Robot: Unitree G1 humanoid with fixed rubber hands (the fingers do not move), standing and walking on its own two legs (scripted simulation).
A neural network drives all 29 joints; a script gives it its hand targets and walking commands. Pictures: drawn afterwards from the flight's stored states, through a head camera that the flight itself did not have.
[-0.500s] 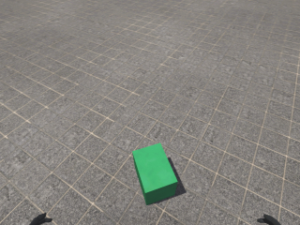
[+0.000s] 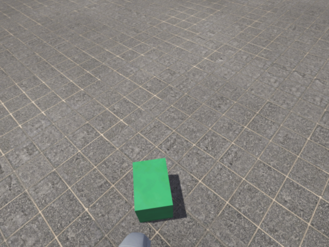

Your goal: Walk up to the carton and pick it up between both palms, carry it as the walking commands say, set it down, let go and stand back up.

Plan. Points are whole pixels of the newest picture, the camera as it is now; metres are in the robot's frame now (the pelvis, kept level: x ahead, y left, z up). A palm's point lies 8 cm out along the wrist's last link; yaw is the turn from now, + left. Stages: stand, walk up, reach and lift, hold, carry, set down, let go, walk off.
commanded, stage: walk up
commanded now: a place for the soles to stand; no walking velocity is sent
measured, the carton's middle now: (152, 190) +0.51 +0.12 -0.66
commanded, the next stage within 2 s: none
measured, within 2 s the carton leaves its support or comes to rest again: neither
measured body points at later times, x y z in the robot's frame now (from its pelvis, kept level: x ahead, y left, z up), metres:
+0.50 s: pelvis +0.02 -0.05 -0.01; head +0.02 -0.06 +0.43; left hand +0.06 +0.29 -0.09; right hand +0.13 -0.37 -0.12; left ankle +0.11 +0.08 -0.73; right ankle +0.02 -0.16 -0.68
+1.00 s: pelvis -0.01 -0.03 -0.03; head +0.04 -0.05 +0.42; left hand -0.10 +0.32 -0.09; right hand +0.17 -0.32 -0.15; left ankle +0.04 +0.12 -0.74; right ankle +0.02 -0.21 -0.73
